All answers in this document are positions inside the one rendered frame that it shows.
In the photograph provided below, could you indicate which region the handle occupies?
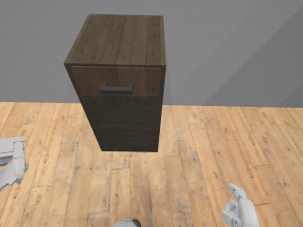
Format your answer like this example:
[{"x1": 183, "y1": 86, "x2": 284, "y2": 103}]
[{"x1": 100, "y1": 81, "x2": 133, "y2": 95}]

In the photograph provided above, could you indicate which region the right robot hand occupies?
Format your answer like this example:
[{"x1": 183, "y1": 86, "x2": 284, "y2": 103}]
[{"x1": 222, "y1": 183, "x2": 260, "y2": 227}]

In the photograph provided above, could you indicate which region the drawer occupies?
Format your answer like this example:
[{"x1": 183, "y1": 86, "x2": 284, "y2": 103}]
[{"x1": 71, "y1": 65, "x2": 160, "y2": 96}]

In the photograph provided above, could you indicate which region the cabinet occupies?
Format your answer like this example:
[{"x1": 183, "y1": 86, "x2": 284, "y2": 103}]
[{"x1": 63, "y1": 13, "x2": 167, "y2": 152}]

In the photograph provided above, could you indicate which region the left robot hand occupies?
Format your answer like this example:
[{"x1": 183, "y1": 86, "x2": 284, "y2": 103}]
[{"x1": 0, "y1": 136, "x2": 29, "y2": 192}]

